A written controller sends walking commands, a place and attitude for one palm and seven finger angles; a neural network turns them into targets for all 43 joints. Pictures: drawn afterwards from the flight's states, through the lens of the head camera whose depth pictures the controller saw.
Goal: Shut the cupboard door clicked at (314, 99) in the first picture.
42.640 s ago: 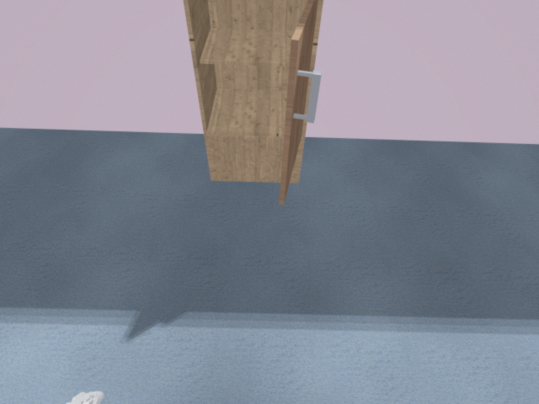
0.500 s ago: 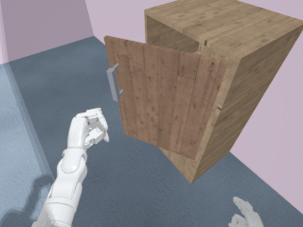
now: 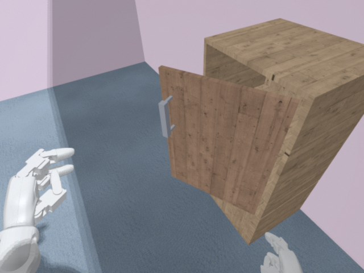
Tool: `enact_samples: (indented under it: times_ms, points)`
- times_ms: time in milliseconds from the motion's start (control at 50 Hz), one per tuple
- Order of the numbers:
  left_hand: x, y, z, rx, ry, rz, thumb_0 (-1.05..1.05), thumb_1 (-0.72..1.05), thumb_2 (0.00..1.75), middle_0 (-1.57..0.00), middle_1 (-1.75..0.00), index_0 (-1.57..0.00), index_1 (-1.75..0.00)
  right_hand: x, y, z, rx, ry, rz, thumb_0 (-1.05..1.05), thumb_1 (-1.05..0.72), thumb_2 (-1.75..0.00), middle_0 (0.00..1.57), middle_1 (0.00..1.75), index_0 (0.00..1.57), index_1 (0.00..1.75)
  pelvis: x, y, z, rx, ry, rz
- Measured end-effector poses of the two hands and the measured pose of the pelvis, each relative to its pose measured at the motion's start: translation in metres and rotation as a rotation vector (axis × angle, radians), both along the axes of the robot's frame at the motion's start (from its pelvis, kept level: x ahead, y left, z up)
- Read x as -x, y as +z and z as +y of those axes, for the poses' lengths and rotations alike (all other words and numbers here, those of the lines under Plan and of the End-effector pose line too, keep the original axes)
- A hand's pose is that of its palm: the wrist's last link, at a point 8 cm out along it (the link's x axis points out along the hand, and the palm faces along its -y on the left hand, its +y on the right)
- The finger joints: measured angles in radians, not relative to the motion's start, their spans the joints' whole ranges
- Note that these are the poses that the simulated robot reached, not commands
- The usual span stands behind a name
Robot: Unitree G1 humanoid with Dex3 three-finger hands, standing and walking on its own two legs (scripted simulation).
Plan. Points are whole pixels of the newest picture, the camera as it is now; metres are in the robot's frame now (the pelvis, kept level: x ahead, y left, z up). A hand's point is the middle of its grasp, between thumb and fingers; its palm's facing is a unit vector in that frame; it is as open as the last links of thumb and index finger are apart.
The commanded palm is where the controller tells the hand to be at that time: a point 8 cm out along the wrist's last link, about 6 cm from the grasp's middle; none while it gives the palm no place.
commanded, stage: draw the hand back to the body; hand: left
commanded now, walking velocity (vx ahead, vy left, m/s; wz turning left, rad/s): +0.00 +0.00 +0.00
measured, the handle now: (168, 116) +0.63 +0.13 -0.02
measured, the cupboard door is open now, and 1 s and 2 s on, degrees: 30 30 30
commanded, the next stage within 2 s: step back with the hand held close in 0.48 s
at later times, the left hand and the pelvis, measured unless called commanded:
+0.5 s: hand (43, 202) +0.18 +0.26 +0.15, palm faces +0.46 -0.79 -0.40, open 7.4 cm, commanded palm +0.13 +0.29 +0.17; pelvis -0.01 -0.01 +0.00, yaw -1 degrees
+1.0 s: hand (29, 205) +0.17 +0.27 +0.16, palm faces +0.39 -0.77 -0.50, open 7.5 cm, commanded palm +0.11 +0.31 +0.17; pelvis -0.03 +0.01 -0.01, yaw -1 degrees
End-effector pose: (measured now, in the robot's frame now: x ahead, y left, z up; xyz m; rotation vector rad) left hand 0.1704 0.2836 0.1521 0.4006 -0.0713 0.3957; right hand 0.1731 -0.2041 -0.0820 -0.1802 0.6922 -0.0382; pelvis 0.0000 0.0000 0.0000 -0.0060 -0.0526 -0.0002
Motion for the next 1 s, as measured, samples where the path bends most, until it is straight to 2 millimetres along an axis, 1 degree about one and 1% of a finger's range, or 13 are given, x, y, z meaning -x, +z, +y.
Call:
enact_samples:
  times_ms: [140, 180, 220, 380, 500, 620, 700, 840, 920, 1000]
  points:
    - [0.030, 0.024, 0.021, -0.103, 0.080, -0.036, 0.01, 0.89, 0.90, -0.39, -0.50, -0.38, -0.49, 0.009, -0.003, -0.013, 0.016, -0.033, 0.002, 0.01, -0.90, -0.90, 0.21, 0.30, 0.21, 0.30, 0.001, 0.000, 0.000, 0.001, -0.004, -0.004]
    - [0.037, 0.027, 0.024, -0.117, 0.099, -0.045, 0.01, 0.89, 0.90, -0.34, -0.44, -0.34, -0.44, 0.011, -0.003, -0.017, 0.023, -0.037, -0.002, 0.01, -0.90, -0.90, 0.21, 0.30, 0.20, 0.29, 0.002, 0.000, 0.000, 0.001, -0.003, -0.005]
    - [0.040, 0.026, 0.025, -0.111, 0.112, -0.049, 0.01, 0.89, 0.90, -0.30, -0.40, -0.30, -0.40, 0.012, -0.003, -0.020, 0.031, -0.038, -0.004, 0.01, -0.90, -0.90, 0.21, 0.30, 0.20, 0.29, 0.004, 0.000, -0.001, 0.000, 0.000, -0.007]
    - [0.036, 0.015, 0.012, -0.062, 0.079, -0.049, 0.01, 0.89, 0.90, -0.22, -0.32, -0.22, -0.32, 0.014, 0.002, -0.026, 0.047, -0.048, -0.030, 0.01, -0.90, -0.90, 0.21, 0.30, 0.20, 0.29, 0.008, 0.000, -0.004, -0.003, -0.003, -0.010]
    - [0.033, 0.020, 0.007, -0.079, 0.052, -0.066, 0.01, 0.88, 0.90, -0.21, -0.31, -0.21, -0.30, 0.014, 0.006, -0.026, 0.036, -0.055, -0.059, 0.01, -0.90, -0.90, 0.21, 0.30, 0.20, 0.29, 0.009, 0.000, -0.008, -0.002, -0.009, -0.017]
    - [0.034, 0.023, 0.007, -0.091, 0.053, -0.066, 0.01, 0.88, 0.90, -0.21, -0.30, -0.21, -0.30, 0.015, 0.004, -0.026, 0.025, -0.052, -0.052, 0.01, -0.90, -0.90, 0.21, 0.30, 0.20, 0.29, 0.010, 0.000, -0.010, -0.002, -0.011, -0.015]
    - [0.033, 0.025, 0.011, -0.125, 0.049, -0.072, 0.01, 0.88, 0.90, -0.21, -0.30, -0.21, -0.30, 0.017, 0.001, -0.030, 0.032, -0.058, -0.023, 0.01, -0.90, -0.90, 0.21, 0.30, 0.21, 0.30, 0.011, -0.001, -0.009, 0.010, -0.004, 0.023]
    - [0.029, 0.020, 0.018, -0.158, 0.012, -0.033, 0.01, 0.88, 0.90, -0.21, -0.30, -0.21, -0.30, 0.028, -0.003, -0.041, 0.072, -0.124, 0.038, 0.01, -0.90, -0.90, 0.21, 0.30, 0.21, 0.30, 0.015, -0.003, 0.002, 0.006, -0.009, 0.063]
    - [0.031, 0.022, 0.022, -0.178, -0.013, -0.031, 0.01, 0.88, 0.90, -0.21, -0.30, -0.21, -0.30, 0.037, -0.001, -0.041, 0.089, -0.154, 0.046, 0.01, -0.90, -0.90, 0.21, 0.30, 0.20, 0.29, 0.022, -0.004, 0.007, 0.001, -0.016, 0.067]
    - [0.039, 0.026, 0.026, -0.198, -0.030, -0.054, 0.01, 0.88, 0.90, -0.21, -0.30, -0.21, -0.30, 0.047, 0.003, -0.037, 0.094, -0.166, 0.035, 0.01, -0.90, -0.90, 0.21, 0.30, 0.20, 0.29, 0.033, -0.006, 0.010, 0.000, -0.022, 0.067]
